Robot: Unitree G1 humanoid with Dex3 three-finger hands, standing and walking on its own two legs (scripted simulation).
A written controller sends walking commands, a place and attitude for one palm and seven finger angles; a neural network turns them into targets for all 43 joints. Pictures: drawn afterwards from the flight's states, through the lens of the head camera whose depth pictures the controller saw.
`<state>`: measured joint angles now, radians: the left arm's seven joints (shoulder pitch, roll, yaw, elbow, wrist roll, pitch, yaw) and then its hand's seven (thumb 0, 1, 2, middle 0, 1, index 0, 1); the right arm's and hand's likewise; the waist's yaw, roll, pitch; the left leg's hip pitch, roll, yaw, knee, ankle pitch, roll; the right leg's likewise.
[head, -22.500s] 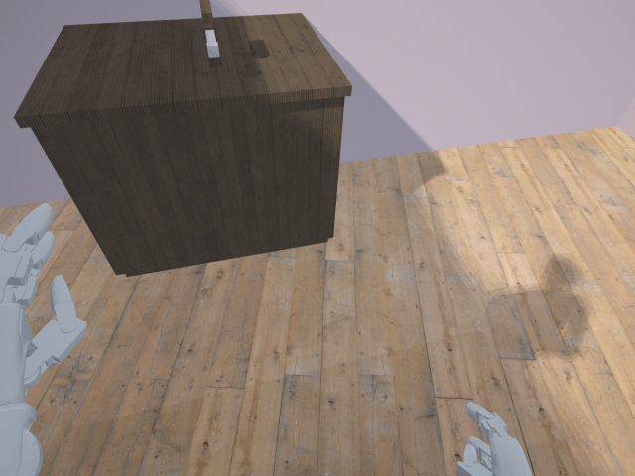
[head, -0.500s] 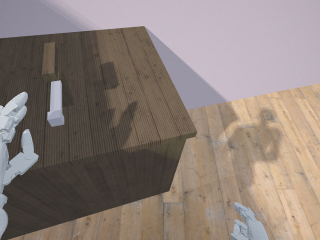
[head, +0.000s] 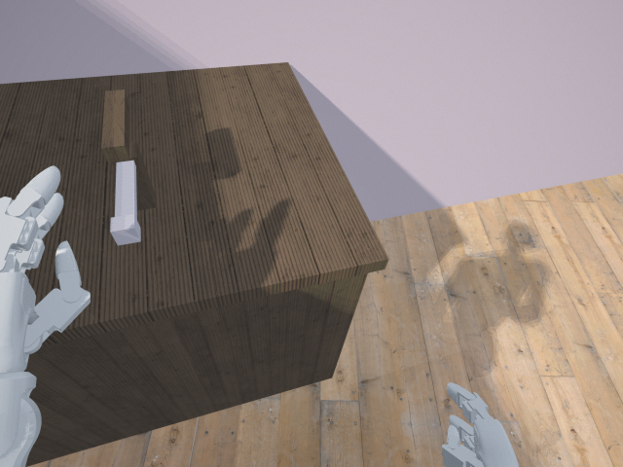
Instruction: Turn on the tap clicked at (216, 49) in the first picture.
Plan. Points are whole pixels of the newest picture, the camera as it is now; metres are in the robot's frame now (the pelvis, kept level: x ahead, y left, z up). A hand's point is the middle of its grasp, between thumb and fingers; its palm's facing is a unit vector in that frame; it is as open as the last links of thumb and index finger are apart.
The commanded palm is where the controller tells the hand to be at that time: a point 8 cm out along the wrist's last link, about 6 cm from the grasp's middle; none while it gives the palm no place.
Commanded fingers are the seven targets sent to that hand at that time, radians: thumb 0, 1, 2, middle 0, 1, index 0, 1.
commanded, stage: come to a stop and stand still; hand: left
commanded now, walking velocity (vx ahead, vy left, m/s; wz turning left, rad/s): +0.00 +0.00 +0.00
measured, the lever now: (126, 229) +0.35 +0.29 +0.08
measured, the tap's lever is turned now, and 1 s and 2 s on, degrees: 0 0 0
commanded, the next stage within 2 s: look again from close up in 1.00 s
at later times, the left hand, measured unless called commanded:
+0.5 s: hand (26, 255) +0.23 +0.29 +0.19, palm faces +0.44 -0.77 -0.46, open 7.4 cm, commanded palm +0.15 +0.30 +0.18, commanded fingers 0.00 0.90 0.90 -0.20 -0.30 -0.20 -0.30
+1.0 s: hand (60, 302) +0.20 +0.24 +0.18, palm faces +0.42 -0.85 -0.32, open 7.4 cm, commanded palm +0.14 +0.28 +0.18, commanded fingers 0.00 0.90 0.90 -0.20 -0.30 -0.20 -0.30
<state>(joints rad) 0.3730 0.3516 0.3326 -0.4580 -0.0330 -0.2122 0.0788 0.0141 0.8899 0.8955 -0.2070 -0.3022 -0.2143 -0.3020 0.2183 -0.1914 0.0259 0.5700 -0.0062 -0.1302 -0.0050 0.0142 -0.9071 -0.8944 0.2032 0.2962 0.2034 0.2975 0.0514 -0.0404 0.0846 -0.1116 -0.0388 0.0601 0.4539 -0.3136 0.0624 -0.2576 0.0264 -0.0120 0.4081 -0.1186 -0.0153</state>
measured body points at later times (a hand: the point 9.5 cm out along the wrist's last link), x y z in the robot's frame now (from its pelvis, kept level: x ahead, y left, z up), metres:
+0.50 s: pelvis +0.00 +0.01 +0.00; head +0.03 +0.05 +0.44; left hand +0.21 +0.33 +0.21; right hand +0.18 -0.20 -0.07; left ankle -0.04 +0.07 -0.74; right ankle +0.06 -0.11 -0.74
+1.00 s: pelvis -0.02 +0.00 +0.00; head -0.01 +0.02 +0.45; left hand +0.17 +0.29 +0.20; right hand +0.15 -0.23 -0.07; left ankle -0.04 +0.07 -0.74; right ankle +0.04 -0.11 -0.74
